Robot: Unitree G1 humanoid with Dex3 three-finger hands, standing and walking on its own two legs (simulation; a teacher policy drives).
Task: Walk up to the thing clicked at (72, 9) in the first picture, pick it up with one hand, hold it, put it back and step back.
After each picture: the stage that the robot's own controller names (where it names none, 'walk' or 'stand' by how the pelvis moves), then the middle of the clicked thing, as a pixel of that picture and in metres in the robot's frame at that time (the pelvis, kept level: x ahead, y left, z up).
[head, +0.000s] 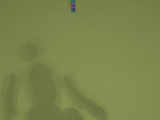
stand; (73, 3) +2.14 +0.14 -0.66
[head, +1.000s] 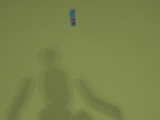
walk; (72, 17) +2.00 +0.27 -0.65
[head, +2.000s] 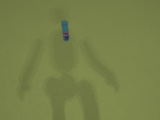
walk; (65, 31) +1.40 +0.27 -0.65
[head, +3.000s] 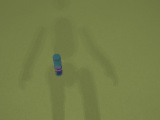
walk; (57, 65) +0.92 +0.26 -0.64
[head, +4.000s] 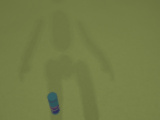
walk; (54, 104) +0.55 +0.22 -0.64
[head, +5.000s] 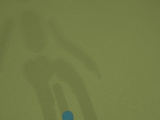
stand; out of the picture +0.40 +0.10 -0.60
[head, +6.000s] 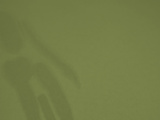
stand; out of the picture +0.33 +0.15 -0.64
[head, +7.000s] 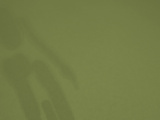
stand; out of the picture +0.28 +0.10 -0.65
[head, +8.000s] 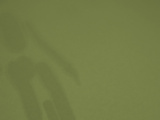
stand; out of the picture +0.30 +0.12 -0.66
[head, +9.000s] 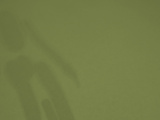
stand; out of the picture +0.30 +0.12 -0.66
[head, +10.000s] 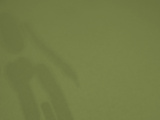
stand; out of the picture +0.29 +0.13 -0.66
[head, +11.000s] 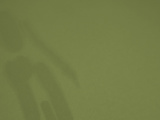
go down; out of the picture +0.29 +0.13 -0.66
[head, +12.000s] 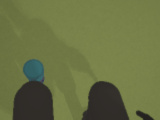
go down; (35, 74) +0.37 +0.16 -0.27
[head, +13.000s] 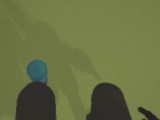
approach; (39, 76) +0.37 +0.16 -0.26
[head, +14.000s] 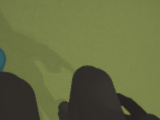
close in; out of the picture +0.36 +0.20 -0.16
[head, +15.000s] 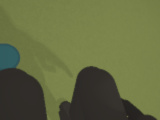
lift; out of the picture +0.35 +0.19 -0.16
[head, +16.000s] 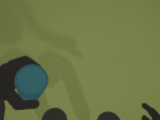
lift; (30, 89) +0.30 +0.17 +0.01
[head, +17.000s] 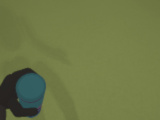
hold; (31, 99) +0.28 +0.17 +0.01
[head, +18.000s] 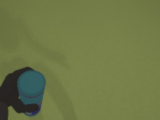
hold; (31, 97) +0.30 +0.17 +0.00
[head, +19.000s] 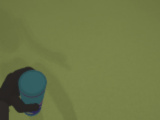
crouch; (32, 97) +0.30 +0.17 +0.00
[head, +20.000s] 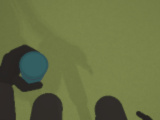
crouch; (32, 73) +0.36 +0.18 -0.07
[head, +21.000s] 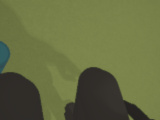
lower; out of the picture +0.36 +0.22 -0.16
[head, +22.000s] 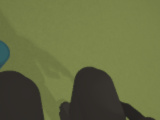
lower; out of the picture +0.37 +0.22 -0.16
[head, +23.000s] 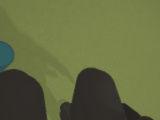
lower; out of the picture +0.36 +0.23 -0.17
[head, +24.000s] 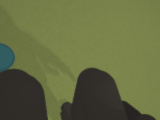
lower; out of the picture +0.35 +0.23 -0.16
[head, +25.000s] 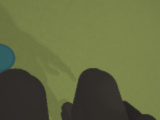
loosen; out of the picture +0.35 +0.23 -0.16
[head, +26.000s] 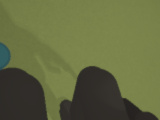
withdraw; out of the picture +0.34 +0.23 -0.16
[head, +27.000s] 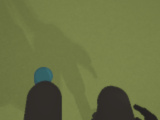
walk; (41, 78) +0.36 +0.19 -0.29
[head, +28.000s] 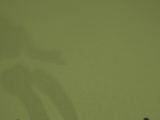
stand; out of the picture +0.30 +0.16 -0.59
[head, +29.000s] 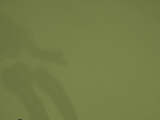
stand; out of the picture +0.30 +0.17 -0.59
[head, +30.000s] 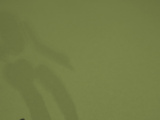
stand; out of the picture +0.31 +0.18 -0.60
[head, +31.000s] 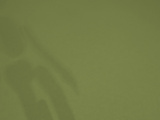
stand; out of the picture +0.33 +0.16 -0.65
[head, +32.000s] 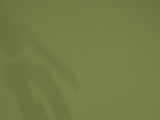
stand; out of the picture +0.30 +0.18 -0.66
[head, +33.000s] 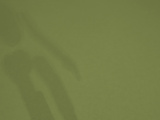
walk; out of the picture +0.31 +0.18 -0.65
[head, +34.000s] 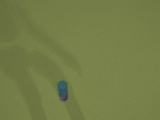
walk; (63, 91) +0.53 +0.12 -0.63
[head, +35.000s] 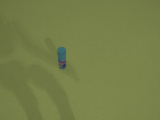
walk; (62, 58) +0.88 +0.16 -0.64
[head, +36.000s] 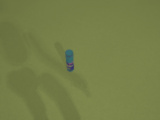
stand; (69, 61) +0.93 +0.14 -0.64
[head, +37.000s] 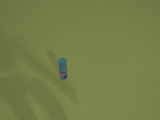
stand; (63, 69) +0.91 +0.16 -0.66
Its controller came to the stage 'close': yes
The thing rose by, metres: 0.64
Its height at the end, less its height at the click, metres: +0.00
